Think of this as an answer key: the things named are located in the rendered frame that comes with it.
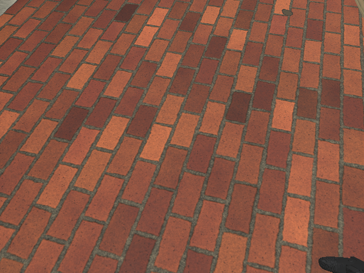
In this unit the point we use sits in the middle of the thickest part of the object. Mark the robot right hand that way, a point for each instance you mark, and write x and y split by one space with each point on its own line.
342 265

